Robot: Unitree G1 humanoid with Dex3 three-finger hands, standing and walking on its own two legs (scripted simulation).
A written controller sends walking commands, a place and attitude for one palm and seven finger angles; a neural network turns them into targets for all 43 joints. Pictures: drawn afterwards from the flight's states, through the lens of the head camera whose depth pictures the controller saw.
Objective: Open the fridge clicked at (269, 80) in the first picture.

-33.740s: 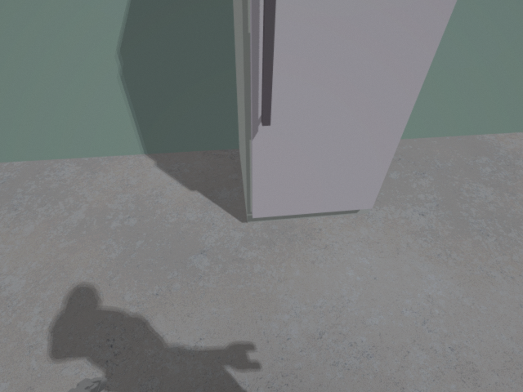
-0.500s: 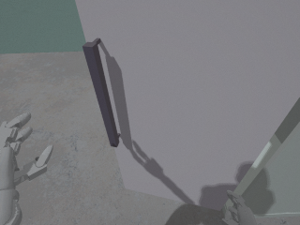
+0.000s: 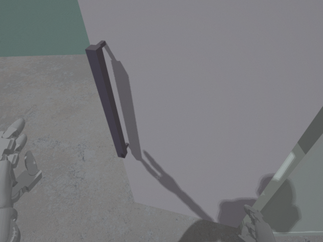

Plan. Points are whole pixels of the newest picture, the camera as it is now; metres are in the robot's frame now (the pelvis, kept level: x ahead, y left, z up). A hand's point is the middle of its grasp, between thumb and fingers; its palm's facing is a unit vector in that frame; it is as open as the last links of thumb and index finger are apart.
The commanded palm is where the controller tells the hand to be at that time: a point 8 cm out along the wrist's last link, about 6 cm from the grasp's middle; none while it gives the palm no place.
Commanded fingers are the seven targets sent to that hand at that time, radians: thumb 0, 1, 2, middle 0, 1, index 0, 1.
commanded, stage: step back with the hand held close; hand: left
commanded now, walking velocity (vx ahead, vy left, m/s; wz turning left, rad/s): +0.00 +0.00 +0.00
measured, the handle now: (114, 109) +0.46 +0.22 +0.08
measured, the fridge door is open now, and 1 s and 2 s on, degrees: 75 75 75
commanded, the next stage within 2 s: stop stepping back and stand still in 1.16 s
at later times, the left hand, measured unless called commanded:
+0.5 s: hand (8, 189) +0.15 +0.31 +0.15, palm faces +0.41 -0.76 -0.49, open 7.4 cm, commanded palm +0.09 +0.34 +0.17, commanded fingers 0.00 0.90 0.90 -0.20 -0.30 -0.20 -0.30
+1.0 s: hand out of the picture +0.04 +0.33 +0.15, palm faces +0.53 -0.72 -0.45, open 7.4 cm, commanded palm -0.03 +0.35 +0.17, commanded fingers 0.00 0.90 0.90 -0.20 -0.30 -0.20 -0.30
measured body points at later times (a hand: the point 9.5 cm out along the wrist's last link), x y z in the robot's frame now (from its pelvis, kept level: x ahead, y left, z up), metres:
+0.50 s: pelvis -0.05 +0.04 -0.01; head -0.04 +0.04 +0.44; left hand +0.12 +0.34 +0.18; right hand +0.13 -0.19 -0.09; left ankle +0.01 +0.14 -0.74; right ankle -0.02 -0.10 -0.74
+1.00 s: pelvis -0.14 +0.04 -0.03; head -0.14 +0.06 +0.42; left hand +0.01 +0.36 +0.18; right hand +0.04 -0.18 -0.10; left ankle +0.01 +0.14 -0.74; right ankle -0.16 -0.08 -0.74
